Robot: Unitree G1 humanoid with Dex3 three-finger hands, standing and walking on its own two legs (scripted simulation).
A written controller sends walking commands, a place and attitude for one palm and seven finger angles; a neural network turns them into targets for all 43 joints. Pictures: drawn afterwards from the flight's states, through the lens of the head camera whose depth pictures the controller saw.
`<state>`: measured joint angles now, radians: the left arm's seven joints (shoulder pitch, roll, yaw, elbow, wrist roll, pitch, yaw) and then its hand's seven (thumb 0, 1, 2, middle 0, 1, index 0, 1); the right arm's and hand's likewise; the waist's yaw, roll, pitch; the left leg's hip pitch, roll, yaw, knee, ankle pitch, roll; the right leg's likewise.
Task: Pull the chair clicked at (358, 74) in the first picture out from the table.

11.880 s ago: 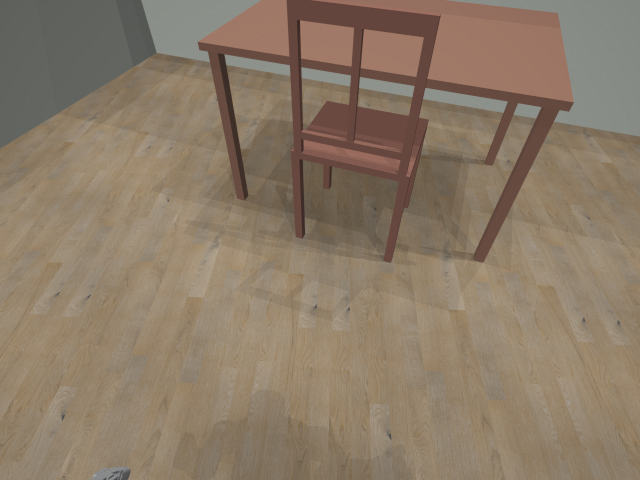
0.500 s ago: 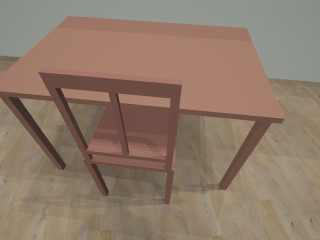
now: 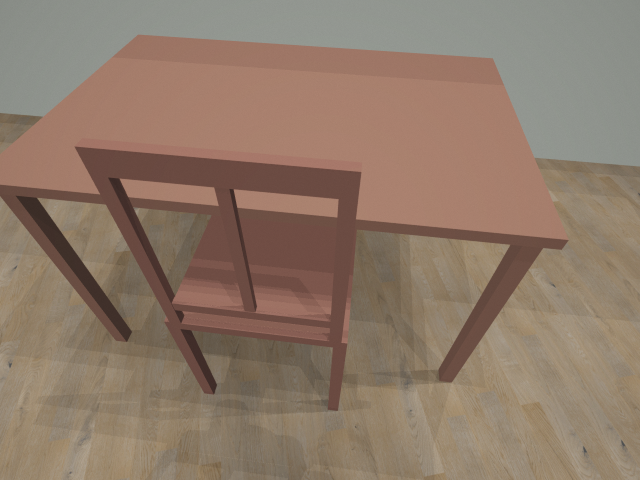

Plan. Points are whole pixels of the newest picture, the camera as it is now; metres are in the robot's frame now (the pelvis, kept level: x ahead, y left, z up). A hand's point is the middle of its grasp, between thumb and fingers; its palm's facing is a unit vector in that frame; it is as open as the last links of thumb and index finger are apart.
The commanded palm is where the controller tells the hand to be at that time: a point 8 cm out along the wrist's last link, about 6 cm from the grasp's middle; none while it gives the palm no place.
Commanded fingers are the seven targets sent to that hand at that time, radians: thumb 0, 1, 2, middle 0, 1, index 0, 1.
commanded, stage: look again from close up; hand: left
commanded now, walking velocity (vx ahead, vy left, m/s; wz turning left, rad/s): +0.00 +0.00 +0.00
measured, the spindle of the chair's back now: (239, 257) +0.49 +0.18 -0.07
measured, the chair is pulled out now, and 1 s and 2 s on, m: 0.00 0.00 0.00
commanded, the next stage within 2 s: come to a stop and stand still in 0.30 s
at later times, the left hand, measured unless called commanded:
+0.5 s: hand out of the picture -0.04 +0.16 -0.18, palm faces +0.03 -0.98 -0.18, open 7.3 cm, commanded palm none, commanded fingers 0.00 0.90 0.90 -0.20 -0.30 -0.20 -0.30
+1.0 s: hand out of the picture +0.02 +0.20 -0.17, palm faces +0.00 -0.97 -0.23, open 7.3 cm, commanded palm none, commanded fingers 0.00 0.90 0.90 -0.20 -0.30 -0.20 -0.30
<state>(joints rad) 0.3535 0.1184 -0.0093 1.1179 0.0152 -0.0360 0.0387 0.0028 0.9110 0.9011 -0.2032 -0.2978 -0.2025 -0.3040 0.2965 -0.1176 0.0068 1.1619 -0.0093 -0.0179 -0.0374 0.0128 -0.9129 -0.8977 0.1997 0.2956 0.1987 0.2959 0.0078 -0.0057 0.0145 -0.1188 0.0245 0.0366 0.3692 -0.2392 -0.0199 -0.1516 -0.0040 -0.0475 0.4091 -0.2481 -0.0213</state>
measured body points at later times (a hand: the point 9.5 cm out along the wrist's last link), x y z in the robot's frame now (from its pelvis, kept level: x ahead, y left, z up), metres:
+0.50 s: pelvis -0.01 +0.00 +0.00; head +0.01 +0.00 +0.45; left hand -0.04 +0.21 -0.16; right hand -0.01 -0.21 -0.17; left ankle -0.03 +0.13 -0.74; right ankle -0.02 -0.10 -0.74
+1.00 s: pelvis +0.00 +0.02 -0.01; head +0.00 +0.00 +0.44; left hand +0.02 +0.25 -0.16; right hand -0.01 -0.20 -0.17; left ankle -0.03 +0.13 -0.74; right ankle -0.02 -0.10 -0.74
